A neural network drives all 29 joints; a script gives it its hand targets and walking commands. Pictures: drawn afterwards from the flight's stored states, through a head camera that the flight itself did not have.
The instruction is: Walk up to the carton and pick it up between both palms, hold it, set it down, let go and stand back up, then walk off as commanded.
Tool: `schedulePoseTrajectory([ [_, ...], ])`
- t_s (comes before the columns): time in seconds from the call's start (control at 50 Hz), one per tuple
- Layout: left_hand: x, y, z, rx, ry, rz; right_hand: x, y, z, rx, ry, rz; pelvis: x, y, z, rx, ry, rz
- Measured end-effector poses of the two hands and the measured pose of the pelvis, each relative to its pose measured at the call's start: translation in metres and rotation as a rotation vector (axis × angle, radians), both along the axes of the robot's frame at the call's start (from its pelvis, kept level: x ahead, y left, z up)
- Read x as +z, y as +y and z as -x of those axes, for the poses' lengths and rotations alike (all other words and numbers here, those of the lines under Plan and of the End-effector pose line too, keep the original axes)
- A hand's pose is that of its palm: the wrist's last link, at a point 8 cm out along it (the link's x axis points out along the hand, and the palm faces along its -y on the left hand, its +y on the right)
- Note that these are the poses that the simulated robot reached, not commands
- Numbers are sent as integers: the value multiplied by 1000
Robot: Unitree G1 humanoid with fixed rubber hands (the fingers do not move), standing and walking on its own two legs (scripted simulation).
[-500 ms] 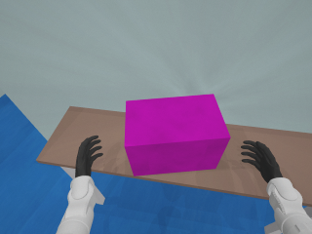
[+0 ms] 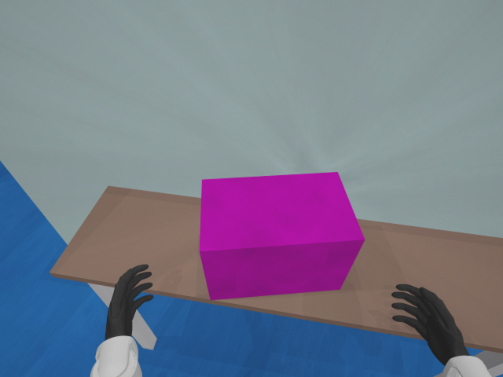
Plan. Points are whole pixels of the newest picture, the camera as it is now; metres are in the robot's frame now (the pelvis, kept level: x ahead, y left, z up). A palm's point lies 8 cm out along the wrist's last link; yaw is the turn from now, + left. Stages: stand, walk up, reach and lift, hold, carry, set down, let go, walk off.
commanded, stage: set down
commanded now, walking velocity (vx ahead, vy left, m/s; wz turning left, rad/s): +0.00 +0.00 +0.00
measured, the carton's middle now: (273, 236) +0.40 +0.00 -0.04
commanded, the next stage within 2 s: none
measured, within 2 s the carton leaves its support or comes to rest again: neither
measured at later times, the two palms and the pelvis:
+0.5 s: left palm (129, 332) +0.20 +0.23 -0.03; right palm (435, 350) +0.20 -0.25 -0.03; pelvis +0.01 +0.00 +0.00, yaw +0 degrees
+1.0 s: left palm (124, 340) +0.19 +0.23 -0.04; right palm (423, 363) +0.19 -0.23 -0.04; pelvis +0.01 +0.00 +0.01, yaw +0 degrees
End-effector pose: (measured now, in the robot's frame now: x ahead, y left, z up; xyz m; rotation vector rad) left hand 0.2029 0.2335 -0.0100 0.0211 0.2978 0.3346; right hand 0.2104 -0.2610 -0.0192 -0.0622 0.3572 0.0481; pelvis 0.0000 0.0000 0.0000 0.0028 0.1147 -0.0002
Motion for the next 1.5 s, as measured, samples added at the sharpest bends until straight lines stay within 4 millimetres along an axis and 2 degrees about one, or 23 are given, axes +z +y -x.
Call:
schedulePoseTrajectory([
  [0.14,-7,0,11,-6,37,11,-3,0,16,-21,25,-3,1,1,-1,2,-8,0],
  [0.36,-15,-6,7,-37,94,21,-4,4,10,-36,47,0,2,0,-6,3,-1,-4],
  [0.52,-20,-8,5,-68,142,23,-12,12,10,-47,89,3,3,0,-11,3,-7,-5],
  [0.8,-25,-2,12,-111,200,10,-19,21,24,-65,143,47,5,4,-12,6,-41,-4],
  [0.92,-28,1,14,-98,230,9,-22,28,25,-56,164,41,5,5,-13,6,-46,-3],
  [1.16,-38,-1,17,-115,319,17,-31,28,27,-67,230,75,6,3,-16,5,-46,-4],
  [1.5,-44,3,21,-155,404,15,-40,46,30,-83,265,101,7,4,-18,6,-68,-4],
])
